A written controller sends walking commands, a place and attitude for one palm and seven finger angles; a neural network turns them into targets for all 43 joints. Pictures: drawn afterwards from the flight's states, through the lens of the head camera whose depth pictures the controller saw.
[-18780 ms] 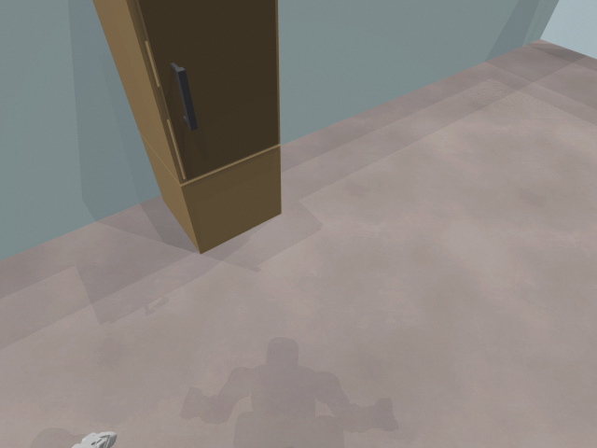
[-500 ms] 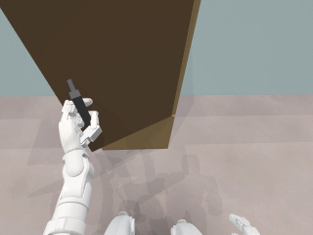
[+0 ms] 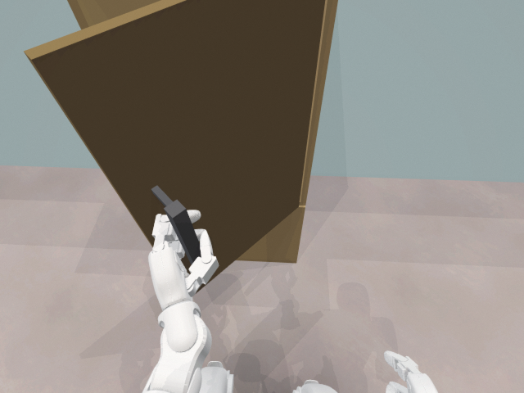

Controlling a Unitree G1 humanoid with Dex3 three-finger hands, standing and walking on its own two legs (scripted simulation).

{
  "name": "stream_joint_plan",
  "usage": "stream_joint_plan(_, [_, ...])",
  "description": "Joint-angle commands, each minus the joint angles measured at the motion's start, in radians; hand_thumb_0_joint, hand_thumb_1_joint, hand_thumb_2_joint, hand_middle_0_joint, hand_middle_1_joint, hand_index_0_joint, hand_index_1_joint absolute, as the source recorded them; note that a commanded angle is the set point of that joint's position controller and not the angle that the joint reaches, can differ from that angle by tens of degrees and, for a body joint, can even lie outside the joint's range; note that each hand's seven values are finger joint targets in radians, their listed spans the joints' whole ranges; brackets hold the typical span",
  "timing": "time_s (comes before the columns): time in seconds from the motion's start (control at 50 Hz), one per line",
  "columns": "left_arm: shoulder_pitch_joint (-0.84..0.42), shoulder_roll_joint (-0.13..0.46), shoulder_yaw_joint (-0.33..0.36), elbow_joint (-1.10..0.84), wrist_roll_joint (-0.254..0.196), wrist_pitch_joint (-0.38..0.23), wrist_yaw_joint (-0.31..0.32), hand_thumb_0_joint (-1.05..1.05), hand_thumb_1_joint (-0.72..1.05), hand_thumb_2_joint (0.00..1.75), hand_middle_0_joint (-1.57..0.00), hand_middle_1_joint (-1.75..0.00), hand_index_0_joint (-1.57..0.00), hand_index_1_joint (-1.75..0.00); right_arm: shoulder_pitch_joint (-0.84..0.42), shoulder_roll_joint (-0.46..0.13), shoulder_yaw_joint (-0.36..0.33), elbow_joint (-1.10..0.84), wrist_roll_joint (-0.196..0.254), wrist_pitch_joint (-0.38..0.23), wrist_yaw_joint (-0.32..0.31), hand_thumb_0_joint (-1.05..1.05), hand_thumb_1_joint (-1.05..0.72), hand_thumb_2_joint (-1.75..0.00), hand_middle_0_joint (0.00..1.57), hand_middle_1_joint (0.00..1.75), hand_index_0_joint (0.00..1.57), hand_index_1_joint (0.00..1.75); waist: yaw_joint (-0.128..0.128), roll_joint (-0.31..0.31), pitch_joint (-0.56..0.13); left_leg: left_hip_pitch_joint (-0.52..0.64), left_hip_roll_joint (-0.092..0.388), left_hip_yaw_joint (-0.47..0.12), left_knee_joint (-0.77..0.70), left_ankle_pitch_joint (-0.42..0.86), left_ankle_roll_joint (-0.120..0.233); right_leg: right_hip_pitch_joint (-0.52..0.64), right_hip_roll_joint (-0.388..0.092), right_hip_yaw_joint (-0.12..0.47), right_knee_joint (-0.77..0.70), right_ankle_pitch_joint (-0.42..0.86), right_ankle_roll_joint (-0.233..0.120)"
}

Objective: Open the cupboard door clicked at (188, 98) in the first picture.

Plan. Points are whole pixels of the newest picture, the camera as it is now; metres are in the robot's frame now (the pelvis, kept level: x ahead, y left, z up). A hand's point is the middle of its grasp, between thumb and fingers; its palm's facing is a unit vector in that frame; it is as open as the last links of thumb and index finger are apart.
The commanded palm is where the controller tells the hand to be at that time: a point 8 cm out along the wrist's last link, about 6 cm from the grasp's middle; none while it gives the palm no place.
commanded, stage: open thumb and fingers to let go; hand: left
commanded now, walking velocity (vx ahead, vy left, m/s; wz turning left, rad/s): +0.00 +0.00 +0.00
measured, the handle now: (181, 231) +0.35 +0.14 +0.04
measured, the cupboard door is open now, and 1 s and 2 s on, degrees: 47 49 50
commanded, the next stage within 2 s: slide the hand sideways off the handle in 0.82 s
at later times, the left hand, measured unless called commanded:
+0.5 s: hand (206, 255) +0.32 +0.10 +0.03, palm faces +0.36 -0.93 +0.00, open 12.2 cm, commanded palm +0.27 +0.14 +0.03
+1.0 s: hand (210, 269) +0.30 +0.09 +0.03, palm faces +0.17 -0.98 -0.05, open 15.4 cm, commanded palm +0.26 +0.14 +0.03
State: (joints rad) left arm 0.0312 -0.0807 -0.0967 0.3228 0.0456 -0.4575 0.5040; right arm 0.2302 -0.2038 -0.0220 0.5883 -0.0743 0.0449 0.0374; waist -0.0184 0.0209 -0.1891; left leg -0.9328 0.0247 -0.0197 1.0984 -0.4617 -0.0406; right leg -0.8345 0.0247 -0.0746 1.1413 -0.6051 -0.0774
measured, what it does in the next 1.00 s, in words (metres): stands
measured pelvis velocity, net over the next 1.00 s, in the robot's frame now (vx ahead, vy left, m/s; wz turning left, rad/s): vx -0.02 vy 0.03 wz -0.01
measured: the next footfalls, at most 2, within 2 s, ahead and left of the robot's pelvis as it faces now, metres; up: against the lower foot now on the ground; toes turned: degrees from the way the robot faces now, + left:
none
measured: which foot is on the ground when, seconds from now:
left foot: down 0.00-1.00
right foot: down 0.00-1.00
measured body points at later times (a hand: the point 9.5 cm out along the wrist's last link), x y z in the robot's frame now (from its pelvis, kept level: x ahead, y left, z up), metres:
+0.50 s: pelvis -0.01 +0.01 +0.00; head +0.06 -0.01 +0.44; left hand +0.29 +0.15 +0.03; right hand +0.15 -0.22 -0.12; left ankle +0.04 +0.15 -0.65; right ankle -0.03 -0.07 -0.65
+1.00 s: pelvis -0.02 +0.03 -0.01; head +0.04 +0.02 +0.44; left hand +0.28 +0.14 +0.03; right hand +0.14 -0.19 -0.12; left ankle +0.04 +0.15 -0.65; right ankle -0.03 -0.07 -0.65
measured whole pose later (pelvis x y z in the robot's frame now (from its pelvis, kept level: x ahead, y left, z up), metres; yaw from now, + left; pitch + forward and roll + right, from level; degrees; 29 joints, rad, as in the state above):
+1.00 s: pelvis -0.02 +0.03 -0.01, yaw +0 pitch +16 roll -1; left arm -0.01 -0.04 -0.17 0.35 0.11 -0.43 0.42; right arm 0.20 -0.17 0.00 0.58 -0.07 0.02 0.03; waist -0.02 0.03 -0.19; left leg -0.98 0.02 -0.02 1.15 -0.46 -0.01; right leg -0.86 0.02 -0.07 1.17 -0.59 -0.05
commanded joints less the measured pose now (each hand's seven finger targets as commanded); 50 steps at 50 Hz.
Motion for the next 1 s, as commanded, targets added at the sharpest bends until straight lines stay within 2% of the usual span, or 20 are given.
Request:
stream_joint_plan(0.0, [-0.276, 0.069, 0.010, -0.163, 0.074, -0.069, 0.032, 0.00, 0.83, 0.87, -0.40, -1.34, -0.40, -1.34, -0.043, -0.085, -0.026, -0.111, -0.006, -0.062, -0.017, 0.00, -0.90, -0.90, 0.20, 0.30, 0.20, 0.30, -0.038, -0.146, -0.219, 0.121, -0.038, 0.004, -0.026, 0.169, 0.059, 0.126, -0.064, 0.157, -0.234, 0.488, 0.096])
stream_joint_plan(0.02, [-0.290, 0.058, 0.004, -0.162, 0.074, -0.073, 0.034, 0.00, 0.76, 0.84, -0.39, -1.34, -0.39, -1.34, -0.064, -0.081, -0.027, -0.112, -0.007, -0.062, -0.021, 0.00, -0.90, -0.90, 0.20, 0.30, 0.20, 0.30, -0.032, -0.119, -0.244, 0.115, -0.041, 0.010, -0.021, 0.157, 0.059, 0.134, -0.072, 0.175, -0.240, 0.472, 0.098])
stream_joint_plan(0.18, [-0.279, 0.053, 0.035, -0.140, -0.012, -0.077, -0.005, 0.00, 0.20, 0.60, -0.35, -1.27, -0.35, -1.27, -0.065, -0.080, -0.024, -0.105, 0.006, -0.064, -0.029, 0.00, -0.90, -0.90, 0.20, 0.30, 0.20, 0.30, -0.015, -0.124, -0.280, 0.122, -0.042, 0.009, -0.034, 0.177, 0.055, 0.208, -0.080, 0.186, -0.252, 0.544, 0.109])
stream_joint_plan(0.2, [-0.272, 0.067, 0.049, -0.144, -0.013, -0.079, -0.007, 0.00, 0.13, 0.57, -0.35, -1.27, -0.35, -1.27, -0.058, -0.083, -0.025, -0.107, 0.004, -0.065, -0.030, 0.00, -0.90, -0.90, 0.20, 0.30, 0.20, 0.30, -0.011, -0.144, -0.293, 0.120, -0.041, 0.004, -0.032, 0.194, 0.056, 0.221, -0.079, 0.182, -0.242, 0.571, 0.109])
stream_joint_plan(0.3, [-0.276, 0.053, 0.032, -0.125, 0.003, -0.087, -0.004, 0.00, -0.22, 0.42, -0.32, -1.23, -0.32, -1.23, -0.058, -0.086, -0.025, -0.109, 0.002, -0.064, -0.023, 0.00, -0.90, -0.90, 0.20, 0.30, 0.20, 0.30, -0.016, -0.126, -0.264, 0.147, -0.039, 0.005, -0.040, 0.204, 0.059, 0.165, -0.063, 0.140, -0.223, 0.552, 0.098])
stream_joint_plan(0.38, [-0.254, 0.017, 0.004, -0.126, 0.016, -0.091, 0.007, 0.00, -0.50, 0.30, -0.30, -1.20, -0.30, -1.20, -0.060, -0.086, -0.027, -0.116, -0.001, -0.062, -0.015, 0.00, -0.90, -0.90, 0.20, 0.30, 0.20, 0.30, -0.008, -0.097, -0.283, 0.181, -0.040, 0.010, -0.048, 0.219, 0.058, 0.139, -0.048, 0.104, -0.204, 0.537, 0.086])
stream_joint_plan(0.42, [-0.267, 0.020, -0.001, -0.133, 0.031, -0.090, 0.016, 0.00, -0.50, 0.30, -0.30, -1.20, -0.30, -1.20, -0.063, -0.087, -0.028, -0.117, -0.001, -0.061, -0.015, 0.00, -0.90, -0.90, 0.20, 0.30, 0.20, 0.30, -0.010, -0.088, -0.277, 0.189, -0.038, 0.010, -0.048, 0.224, 0.059, 0.118, -0.042, 0.094, -0.199, 0.508, 0.079])
stream_joint_plan(0.48, [-0.272, -0.017, -0.039, -0.145, 0.045, -0.083, 0.026, 0.00, -0.50, 0.30, -0.27, -1.05, -0.27, -1.05, -0.063, -0.086, -0.026, -0.122, -0.002, -0.062, -0.012, 0.00, -0.90, -0.90, 0.20, 0.30, 0.20, 0.30, -0.014, -0.073, -0.285, 0.216, -0.036, 0.010, -0.050, 0.235, 0.061, 0.093, -0.031, 0.075, -0.191, 0.484, 0.070])
stream_joint_plan(0.5, [-0.269, -0.015, -0.042, -0.136, 0.056, -0.076, 0.030, 0.00, -0.50, 0.30, -0.27, -1.00, -0.27, -1.00, -0.058, -0.088, -0.028, -0.124, -0.003, -0.063, -0.013, 0.00, -0.90, -0.90, 0.20, 0.30, 0.20, 0.30, -0.016, -0.098, -0.278, 0.210, -0.033, 0.004, -0.052, 0.237, 0.061, 0.089, -0.025, 0.067, -0.187, 0.463, 0.066])
stream_joint_plan(0.52, [-0.276, -0.037, -0.063, -0.148, 0.059, -0.074, 0.034, 0.00, -0.50, 0.30, -0.26, -0.95, -0.26, -0.95, -0.069, -0.087, -0.028, -0.126, -0.002, -0.064, -0.012, 0.00, -0.90, -0.90, 0.20, 0.30, 0.20, 0.30, -0.016, -0.071, -0.280, 0.222, -0.033, 0.006, -0.056, 0.232, 0.060, 0.073, -0.022, 0.060, -0.185, 0.441, 0.062])
stream_joint_plan(0.6, [-0.274, -0.033, -0.059, -0.144, 0.073, -0.051, 0.050, 0.00, -0.50, 0.30, -0.22, -0.75, -0.22, -0.75, -0.066, -0.086, -0.026, -0.129, -0.005, -0.066, -0.014, 0.00, -0.90, -0.90, 0.20, 0.30, 0.20, 0.30, -0.017, -0.090, -0.279, 0.222, -0.029, -0.002, -0.061, 0.227, 0.060, 0.067, -0.014, 0.049, -0.185, 0.406, 0.056])
stream_joint_plan(0.7, [-0.276, -0.039, -0.057, -0.155, 0.089, -0.033, 0.071, 0.00, -0.50, 0.30, -0.18, -0.50, -0.18, -0.50, -0.070, -0.081, -0.022, -0.133, -0.007, -0.067, -0.016, 0.00, -0.90, -0.90, 0.20, 0.30, 0.20, 0.30, -0.005, -0.056, -0.286, 0.233, -0.027, -0.002, -0.069, 0.231, 0.056, 0.064, -0.010, 0.041, -0.181, 0.385, 0.049])
stream_joint_plan(0.72, [-0.297, -0.057, -0.073, -0.156, 0.086, -0.028, 0.073, 0.00, -0.50, 0.30, -0.18, -0.45, -0.18, -0.45, -0.075, -0.077, -0.019, -0.129, -0.007, -0.069, -0.014, 0.00, -0.90, -0.90, 0.20, 0.30, 0.20, 0.30, -0.013, -0.050, -0.281, 0.239, -0.028, 0.000, -0.070, 0.222, 0.057, 0.054, -0.011, 0.039, -0.185, 0.378, 0.052])
stream_joint_plan(0.76, [-0.271, -0.043, -0.057, -0.164, 0.085, -0.026, 0.076, 0.00, -0.50, 0.30, -0.16, -0.35, -0.16, -0.35, -0.078, -0.076, -0.019, -0.133, -0.008, -0.068, -0.015, 0.00, -0.90, -0.90, 0.20, 0.30, 0.20, 0.30, 0.000, -0.055, -0.287, 0.239, -0.027, -0.003, -0.072, 0.226, 0.054, 0.063, -0.008, 0.039, -0.182, 0.375, 0.048])
stream_joint_plan(0.78, [-0.284, -0.062, -0.075, -0.174, 0.085, -0.025, 0.078, 0.00, -0.50, 0.30, -0.15, -0.30, -0.15, -0.30, -0.080, -0.074, -0.018, -0.133, -0.006, -0.070, -0.014, 0.00, -0.90, -0.90, 0.20, 0.30, 0.20, 0.30, -0.009, -0.055, -0.285, 0.243, -0.027, -0.004, -0.073, 0.221, 0.054, 0.056, -0.008, 0.036, -0.182, 0.367, 0.049])
stream_joint_plan(0.9, [-0.294, -0.054, -0.057, -0.176, 0.085, -0.012, 0.094, 0.00, -0.50, 0.30, -0.15, -0.30, -0.15, -0.30, -0.089, -0.073, -0.015, -0.136, -0.008, -0.079, -0.015, 0.00, -0.90, -0.90, 0.20, 0.30, 0.20, 0.30, -0.001, -0.049, -0.264, 0.226, -0.026, -0.013, -0.078, 0.189, 0.051, 0.041, -0.005, 0.029, -0.183, 0.308, 0.045])
stream_joint_plan(0.92, [-0.248, 0.058, -0.251, -0.190, 0.185, -0.044, -0.111, 0.00, -0.50, 0.30, -0.15, -0.30, -0.15, -0.30, -0.033, -0.119, -0.021, -0.125, 0.004, -0.064, -0.008, 0.00, -0.90, -0.90, 0.20, 0.30, 0.20, 0.30, -0.094, -0.074, -0.243, 0.240, -0.026, -0.008, -0.047, 0.191, 0.069, 0.006, -0.017, 0.064, -0.180, 0.376, 0.053])
stream_joint_plan(0.94, [-0.285, 0.150, -0.140, -0.225, 0.143, -0.085, -0.219, 0.00, -0.50, 0.30, -0.15, -0.30, -0.15, -0.30, -0.030, -0.106, -0.027, -0.141, 0.010, -0.056, -0.015, 0.00, -0.90, -0.90, 0.20, 0.30, 0.20, 0.30, -0.057, -0.073, -0.269, 0.223, -0.029, -0.007, -0.035, 0.198, 0.074, 0.036, -0.024, 0.073, -0.177, 0.413, 0.047])
stream_joint_plan(0.96, [-0.298, 0.169, -0.153, -0.261, 0.116, -0.108, -0.309, 0.00, -0.50, 0.30, -0.15, -0.30, -0.15, -0.30, -0.042, -0.111, -0.024, -0.155, 0.016, -0.055, -0.022, 0.00, -0.90, -0.90, 0.20, 0.30, 0.20, 0.30, -0.055, -0.043, -0.296, 0.231, -0.032, -0.003, -0.035, 0.186, 0.075, 0.050, -0.024, 0.086, -0.173, 0.415, 0.049])
stream_joint_plan(0.98, [-0.277, 0.169, -0.158, -0.259, 0.074, -0.119, -0.394, 0.00, -0.50, 0.30, -0.15, -0.30, -0.15, -0.30, -0.044, -0.110, -0.021, -0.165, 0.030, -0.056, -0.027, 0.00, -0.90, -0.90, 0.20, 0.30, 0.20, 0.30, -0.058, -0.035, -0.275, 0.235, -0.034, -0.003, -0.037, 0.171, 0.076, 0.047, -0.024, 0.091, -0.183, 0.399, 0.048])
